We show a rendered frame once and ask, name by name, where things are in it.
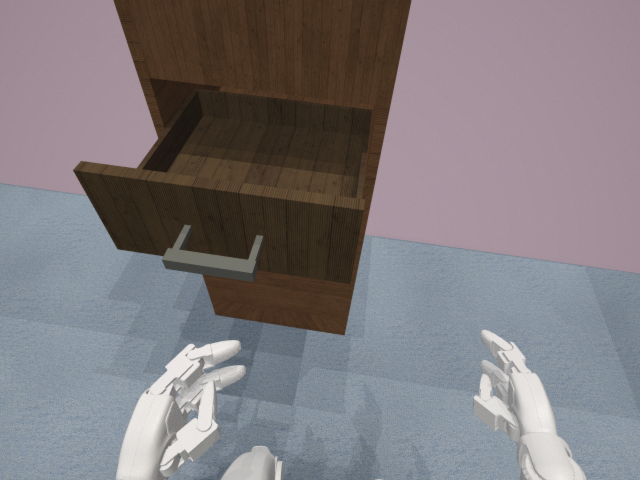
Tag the drawer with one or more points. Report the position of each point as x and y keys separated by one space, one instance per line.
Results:
x=234 y=166

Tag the handle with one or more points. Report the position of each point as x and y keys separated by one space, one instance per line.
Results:
x=208 y=264

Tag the robot left shin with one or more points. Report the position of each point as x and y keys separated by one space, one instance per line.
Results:
x=260 y=449

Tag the robot right hand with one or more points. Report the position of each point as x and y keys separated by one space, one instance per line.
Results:
x=521 y=393

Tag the robot left hand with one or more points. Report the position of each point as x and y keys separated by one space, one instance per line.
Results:
x=159 y=418

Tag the left robot thigh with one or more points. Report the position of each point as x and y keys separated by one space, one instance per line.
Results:
x=255 y=466

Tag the cabinet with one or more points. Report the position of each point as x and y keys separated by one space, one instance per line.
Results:
x=336 y=52

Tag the robot right forearm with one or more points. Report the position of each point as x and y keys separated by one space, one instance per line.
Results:
x=545 y=456

